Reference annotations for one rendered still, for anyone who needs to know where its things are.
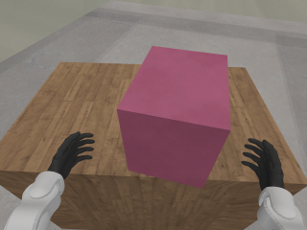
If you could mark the left robot hand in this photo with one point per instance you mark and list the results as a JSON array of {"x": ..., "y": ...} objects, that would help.
[{"x": 67, "y": 155}]

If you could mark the carton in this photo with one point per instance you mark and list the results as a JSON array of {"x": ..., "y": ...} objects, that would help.
[{"x": 175, "y": 116}]

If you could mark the left robot forearm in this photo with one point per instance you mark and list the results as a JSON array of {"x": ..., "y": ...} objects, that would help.
[{"x": 39, "y": 202}]

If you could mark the pedestal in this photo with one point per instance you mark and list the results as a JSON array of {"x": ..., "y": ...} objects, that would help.
[{"x": 101, "y": 193}]

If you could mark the right robot forearm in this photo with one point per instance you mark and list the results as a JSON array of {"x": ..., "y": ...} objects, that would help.
[{"x": 277, "y": 210}]

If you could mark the right robot hand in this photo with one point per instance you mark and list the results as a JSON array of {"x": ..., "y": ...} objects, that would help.
[{"x": 269, "y": 166}]

